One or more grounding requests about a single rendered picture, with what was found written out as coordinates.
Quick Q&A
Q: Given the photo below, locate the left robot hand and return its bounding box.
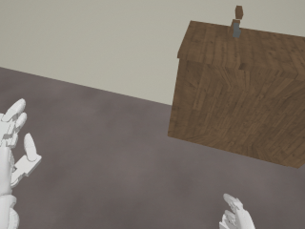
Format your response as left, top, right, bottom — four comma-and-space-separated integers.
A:
0, 98, 42, 196

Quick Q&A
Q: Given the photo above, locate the left robot forearm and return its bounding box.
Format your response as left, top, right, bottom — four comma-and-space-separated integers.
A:
0, 195, 20, 229

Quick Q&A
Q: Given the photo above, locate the tap lever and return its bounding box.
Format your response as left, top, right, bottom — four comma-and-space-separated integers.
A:
233, 23, 241, 38

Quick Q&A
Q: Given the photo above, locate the counter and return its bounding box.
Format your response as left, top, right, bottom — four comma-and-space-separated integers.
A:
167, 5, 305, 169

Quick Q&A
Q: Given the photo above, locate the right robot hand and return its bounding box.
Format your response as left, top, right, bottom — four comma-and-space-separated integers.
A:
219, 193, 255, 229

